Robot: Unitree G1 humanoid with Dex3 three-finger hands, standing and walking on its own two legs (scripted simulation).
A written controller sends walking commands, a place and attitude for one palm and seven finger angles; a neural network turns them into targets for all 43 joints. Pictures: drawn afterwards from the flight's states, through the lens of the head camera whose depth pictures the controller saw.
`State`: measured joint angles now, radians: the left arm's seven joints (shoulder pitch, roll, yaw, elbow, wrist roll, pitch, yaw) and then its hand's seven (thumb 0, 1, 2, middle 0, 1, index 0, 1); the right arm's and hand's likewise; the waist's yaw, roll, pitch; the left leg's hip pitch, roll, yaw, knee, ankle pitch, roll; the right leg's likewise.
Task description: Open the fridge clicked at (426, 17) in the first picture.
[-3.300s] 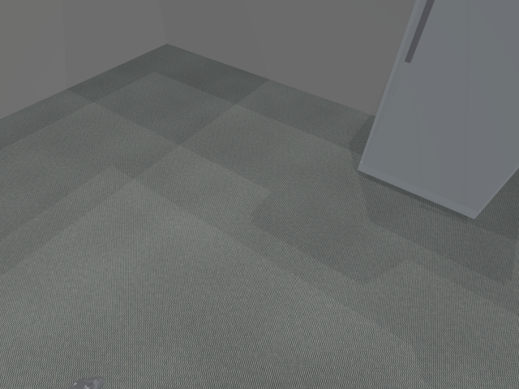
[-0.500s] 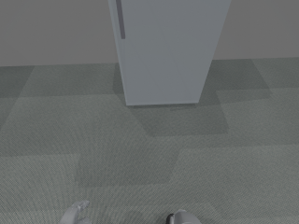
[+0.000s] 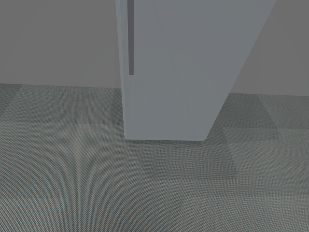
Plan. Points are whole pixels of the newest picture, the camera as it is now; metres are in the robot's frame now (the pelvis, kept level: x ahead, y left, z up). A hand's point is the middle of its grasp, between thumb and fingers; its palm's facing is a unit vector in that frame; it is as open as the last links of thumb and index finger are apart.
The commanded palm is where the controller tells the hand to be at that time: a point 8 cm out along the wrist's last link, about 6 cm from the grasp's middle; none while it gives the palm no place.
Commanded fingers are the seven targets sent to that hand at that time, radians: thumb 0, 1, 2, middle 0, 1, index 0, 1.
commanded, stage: take the last steps up to it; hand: left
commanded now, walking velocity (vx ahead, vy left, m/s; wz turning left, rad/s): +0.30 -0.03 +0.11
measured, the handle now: (131, 20) +0.79 +0.17 +0.17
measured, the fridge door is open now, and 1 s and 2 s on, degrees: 0 0 0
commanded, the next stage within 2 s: come to a stop and stand still in 0.76 s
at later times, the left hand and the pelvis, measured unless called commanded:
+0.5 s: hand (113, 192) +0.26 +0.15 -0.16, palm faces +0.01 -0.98 -0.19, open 7.3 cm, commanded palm none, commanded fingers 0.00 0.90 0.90 -0.20 -0.30 -0.20 -0.30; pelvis +0.17 -0.03 +0.00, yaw +2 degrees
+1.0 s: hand (107, 193) +0.26 +0.17 -0.17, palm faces +0.15 -0.98 -0.14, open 7.3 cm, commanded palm none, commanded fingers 0.00 0.90 0.90 -0.20 -0.30 -0.20 -0.30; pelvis +0.31 +0.01 +0.01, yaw +5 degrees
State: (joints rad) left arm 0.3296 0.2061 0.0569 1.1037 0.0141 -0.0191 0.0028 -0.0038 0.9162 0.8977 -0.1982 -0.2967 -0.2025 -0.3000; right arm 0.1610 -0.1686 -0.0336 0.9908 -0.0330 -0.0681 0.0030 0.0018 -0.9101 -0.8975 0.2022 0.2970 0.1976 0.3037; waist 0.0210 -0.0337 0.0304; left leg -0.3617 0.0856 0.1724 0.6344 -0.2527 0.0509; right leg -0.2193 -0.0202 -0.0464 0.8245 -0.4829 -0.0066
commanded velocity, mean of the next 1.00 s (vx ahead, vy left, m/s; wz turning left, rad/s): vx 0.16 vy -0.04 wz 0.05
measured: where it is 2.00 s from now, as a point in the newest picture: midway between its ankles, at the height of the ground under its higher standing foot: outside the picture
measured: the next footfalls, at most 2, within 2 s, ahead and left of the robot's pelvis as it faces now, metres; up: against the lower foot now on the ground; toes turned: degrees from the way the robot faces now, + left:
right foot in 0.48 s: +0.28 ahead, -0.14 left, +0.00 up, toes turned -6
left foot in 0.84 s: +0.36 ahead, +0.10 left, +0.00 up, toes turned +16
